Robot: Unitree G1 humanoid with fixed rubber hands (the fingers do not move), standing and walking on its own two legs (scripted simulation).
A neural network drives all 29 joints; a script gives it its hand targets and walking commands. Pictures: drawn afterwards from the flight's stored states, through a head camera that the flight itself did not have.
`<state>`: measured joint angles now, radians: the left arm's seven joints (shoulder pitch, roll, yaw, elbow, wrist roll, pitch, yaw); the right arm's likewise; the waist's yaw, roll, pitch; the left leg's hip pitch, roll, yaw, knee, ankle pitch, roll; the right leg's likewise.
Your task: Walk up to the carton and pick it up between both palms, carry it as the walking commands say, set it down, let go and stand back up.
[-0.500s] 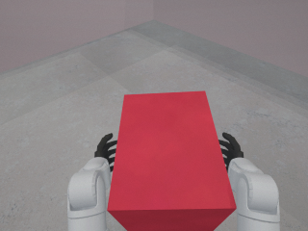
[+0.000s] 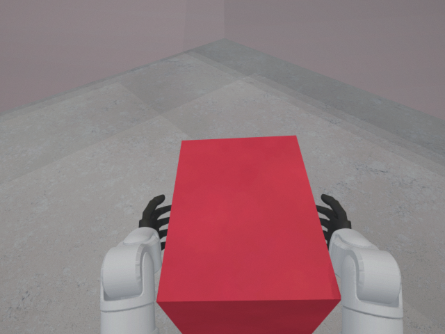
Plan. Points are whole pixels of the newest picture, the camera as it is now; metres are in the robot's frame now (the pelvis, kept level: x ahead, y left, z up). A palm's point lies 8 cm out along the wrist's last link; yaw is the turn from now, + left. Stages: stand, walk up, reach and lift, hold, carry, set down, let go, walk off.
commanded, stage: carry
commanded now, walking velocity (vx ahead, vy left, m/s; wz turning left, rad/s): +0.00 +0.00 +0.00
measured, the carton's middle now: (242, 243) +0.29 +0.00 +0.01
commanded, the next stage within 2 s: none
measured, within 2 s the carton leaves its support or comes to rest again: neither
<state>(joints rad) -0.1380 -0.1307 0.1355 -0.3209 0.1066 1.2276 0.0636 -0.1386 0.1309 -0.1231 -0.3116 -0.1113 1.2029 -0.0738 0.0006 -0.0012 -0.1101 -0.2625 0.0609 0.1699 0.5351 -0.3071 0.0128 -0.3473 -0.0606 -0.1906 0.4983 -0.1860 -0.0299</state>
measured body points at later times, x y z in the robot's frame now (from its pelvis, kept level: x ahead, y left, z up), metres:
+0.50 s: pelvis -0.01 +0.00 +0.00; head -0.03 +0.00 +0.45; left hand +0.26 +0.15 +0.08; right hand +0.26 -0.16 +0.08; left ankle -0.02 +0.10 -0.73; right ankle +0.05 -0.10 -0.73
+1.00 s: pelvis -0.03 +0.01 -0.01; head -0.03 +0.01 +0.44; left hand +0.24 +0.18 +0.07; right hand +0.26 -0.13 +0.07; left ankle -0.03 +0.12 -0.72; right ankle +0.05 -0.10 -0.73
